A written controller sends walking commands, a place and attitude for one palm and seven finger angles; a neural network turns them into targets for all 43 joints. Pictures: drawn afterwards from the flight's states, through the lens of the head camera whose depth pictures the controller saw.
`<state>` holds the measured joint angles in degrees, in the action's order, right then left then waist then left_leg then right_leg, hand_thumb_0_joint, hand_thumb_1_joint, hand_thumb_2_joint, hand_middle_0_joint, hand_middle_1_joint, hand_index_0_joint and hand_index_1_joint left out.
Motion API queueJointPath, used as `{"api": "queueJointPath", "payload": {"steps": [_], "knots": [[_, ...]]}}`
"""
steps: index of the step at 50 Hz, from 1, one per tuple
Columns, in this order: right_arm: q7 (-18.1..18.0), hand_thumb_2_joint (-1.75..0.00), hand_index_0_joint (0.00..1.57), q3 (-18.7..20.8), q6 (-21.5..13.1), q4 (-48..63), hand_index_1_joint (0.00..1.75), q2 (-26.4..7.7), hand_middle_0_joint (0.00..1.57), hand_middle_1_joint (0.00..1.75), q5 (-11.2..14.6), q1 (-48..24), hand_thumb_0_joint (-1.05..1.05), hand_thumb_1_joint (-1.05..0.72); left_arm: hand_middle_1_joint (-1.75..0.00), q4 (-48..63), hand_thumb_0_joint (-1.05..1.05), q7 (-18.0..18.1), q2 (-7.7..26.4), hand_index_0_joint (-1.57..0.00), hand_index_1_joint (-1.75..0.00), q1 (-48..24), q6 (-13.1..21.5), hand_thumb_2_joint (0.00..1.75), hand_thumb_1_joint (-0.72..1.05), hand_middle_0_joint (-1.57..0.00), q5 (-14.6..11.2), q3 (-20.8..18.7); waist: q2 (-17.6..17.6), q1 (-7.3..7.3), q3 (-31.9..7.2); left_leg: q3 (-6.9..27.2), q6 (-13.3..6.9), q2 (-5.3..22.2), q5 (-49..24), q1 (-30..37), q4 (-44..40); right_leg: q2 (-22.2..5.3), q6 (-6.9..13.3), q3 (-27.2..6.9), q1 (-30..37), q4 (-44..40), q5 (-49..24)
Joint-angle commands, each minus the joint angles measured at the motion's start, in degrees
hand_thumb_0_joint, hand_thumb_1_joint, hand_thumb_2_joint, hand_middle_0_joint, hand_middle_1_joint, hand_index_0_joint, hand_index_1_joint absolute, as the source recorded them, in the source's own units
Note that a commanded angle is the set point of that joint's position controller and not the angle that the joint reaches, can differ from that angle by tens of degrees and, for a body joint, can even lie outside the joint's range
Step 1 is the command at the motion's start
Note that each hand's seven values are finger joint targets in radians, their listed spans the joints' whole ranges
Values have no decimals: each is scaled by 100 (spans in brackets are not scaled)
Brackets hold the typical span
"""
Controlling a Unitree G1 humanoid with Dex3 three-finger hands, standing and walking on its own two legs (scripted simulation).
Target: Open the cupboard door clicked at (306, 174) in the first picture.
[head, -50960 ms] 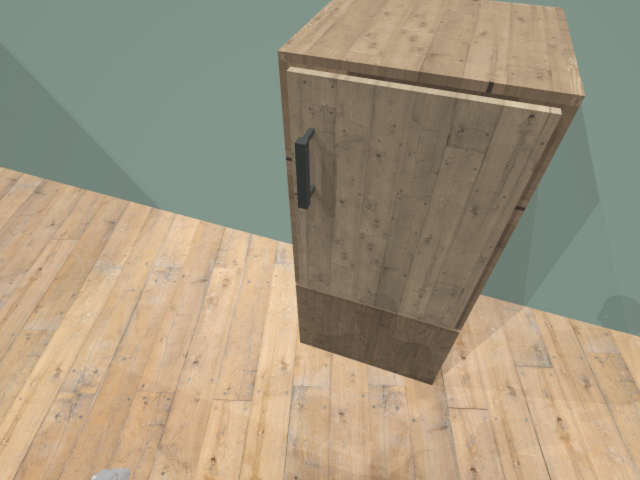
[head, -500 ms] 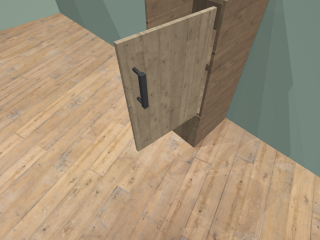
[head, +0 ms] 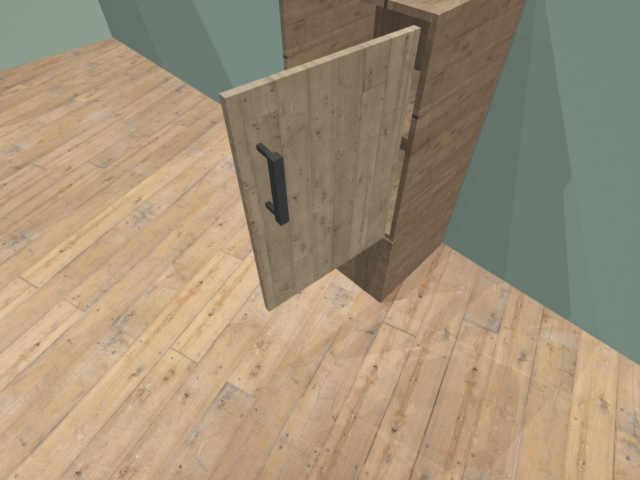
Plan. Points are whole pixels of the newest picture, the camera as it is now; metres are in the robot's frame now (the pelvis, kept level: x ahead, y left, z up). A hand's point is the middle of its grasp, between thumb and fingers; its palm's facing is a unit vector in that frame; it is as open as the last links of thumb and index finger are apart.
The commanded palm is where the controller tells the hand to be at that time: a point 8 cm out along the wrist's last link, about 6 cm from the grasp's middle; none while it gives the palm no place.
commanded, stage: look to check the result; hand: left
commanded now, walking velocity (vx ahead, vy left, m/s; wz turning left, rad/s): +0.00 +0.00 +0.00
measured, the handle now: (272, 185) +0.58 +0.11 +0.02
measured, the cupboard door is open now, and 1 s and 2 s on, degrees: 83 83 83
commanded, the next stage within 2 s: stand and wait in 0.56 s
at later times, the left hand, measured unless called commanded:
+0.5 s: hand out of the picture +0.04 +0.20 -0.16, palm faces +0.00 -0.96 -0.27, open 7.3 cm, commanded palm none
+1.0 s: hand out of the picture +0.08 +0.21 -0.16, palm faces -0.02 -0.95 -0.31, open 7.3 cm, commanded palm none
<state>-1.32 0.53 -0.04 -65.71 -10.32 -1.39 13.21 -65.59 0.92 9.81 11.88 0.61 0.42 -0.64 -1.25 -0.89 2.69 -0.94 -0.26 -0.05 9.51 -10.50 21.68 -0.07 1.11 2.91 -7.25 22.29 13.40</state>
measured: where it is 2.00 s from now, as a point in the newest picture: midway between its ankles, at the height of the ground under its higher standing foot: outside the picture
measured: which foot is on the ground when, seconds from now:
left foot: down 0.00-1.00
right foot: down 0.00-1.00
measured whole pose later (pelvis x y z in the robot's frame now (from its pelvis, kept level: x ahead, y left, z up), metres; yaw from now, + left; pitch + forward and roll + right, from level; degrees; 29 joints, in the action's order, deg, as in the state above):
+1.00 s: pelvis +0.02 -0.01 +0.00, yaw +0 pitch -1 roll +0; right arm -0.7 0.5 -0.2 -65.2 -16.8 -1.2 7.3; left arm -65.4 0.3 15.7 7.4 1.3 0.4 -0.8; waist -1.4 -0.6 3.3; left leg -0.8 0.9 1.0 9.3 -7.4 17.8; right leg 1.1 2.1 2.9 -3.9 17.7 12.8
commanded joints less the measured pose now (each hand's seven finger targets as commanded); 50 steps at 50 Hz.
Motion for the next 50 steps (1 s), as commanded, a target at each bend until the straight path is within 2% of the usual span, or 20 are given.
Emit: {"api": "queueJointPath", "payload": {"steps": [1,5,7,10,17,25,27,32,34,42,50], "knots": [[-68,-90,20,99,-46,195,30,-704,20,30,20,144,0,-90,-30,173,0,78,861,-20,-30,232,56,90,90,-20,6,-158,87,52,69,499,-126,578,-524,120,-362,-606,150,-535,-306,-551,-407],[-62,-90,20,117,-39,208,30,-789,20,30,16,105,0,-90,-30,184,0,70,965,-20,-30,159,70,90,90,-20,7,-169,70,32,22,486,-119,581,-466,173,-365,-612,166,-580,-300,-607,-356],[-58,-90,20,136,-40,248,30,-896,20,30,32,37,0,-90,-30,195,0,69,1033,-20,-30,165,87,90,90,-20,9,-182,198,44,-54,491,-131,585,-510,262,-336,-615,163,-572,-299,-637,-376],[-55,-90,20,134,-45,228,30,-930,20,30,21,-8,0,-90,-30,193,0,60,1081,-20,-30,86,84,90,90,-20,5,-181,60,35,-66,489,-119,602,-514,257,-363,-627,167,-582,-261,-636,-409],[-49,-90,20,145,-50,270,30,-1131,20,30,35,-190,0,-90,-30,193,0,51,1257,-20,-30,-12,111,90,90,-20,7,-194,145,46,-138,510,-119,621,-622,366,-371,-637,173,-612,-209,-696,-560],[-37,-90,20,136,-63,280,30,-1298,20,30,23,-368,0,-90,-30,216,0,36,1400,-20,-30,-219,119,90,90,-20,4,-199,59,34,-137,522,-94,660,-687,378,-460,-662,172,-616,-105,-734,-707],[-38,-90,20,142,-74,313,30,-1359,20,30,35,-415,0,-90,-30,226,0,36,1461,-20,-30,-215,134,90,90,-20,8,-209,74,51,-242,533,-103,662,-812,452,-438,-662,174,-631,-52,-736,-841],[-32,-90,20,149,-74,336,30,-1446,20,30,33,-510,0,-90,-30,257,0,34,1538,-20,-30,-303,148,90,90,-20,8,-216,192,57,-262,516,-97,671,-909,512,-435,-683,159,-617,-14,-756,-1039],[-27,-90,20,143,-76,319,30,-1435,20,30,27,-526,0,-90,-30,261,0,31,1552,-20,-30,-361,140,90,90,-20,4,-214,74,42,-270,522,-86,671,-900,492,-463,-696,159,-623,39,-759,-1032],[-27,-90,20,152,-89,349,30,-1559,20,30,41,-624,0,-90,-30,290,0,33,1657,-20,-30,-424,158,90,90,-20,7,-228,168,59,-348,521,-85,688,-1079,607,-473,-698,154,-633,106,-763,-1288],[-33,-90,20,151,-104,340,30,-1591,20,30,36,-642,0,-90,-30,299,0,37,1691,-20,-30,-461,163,90,90,-20,-3,-217,103,47,-457,499,-83,716,-1282,715,-463,-716,164,-644,215,-722,-1587]]}}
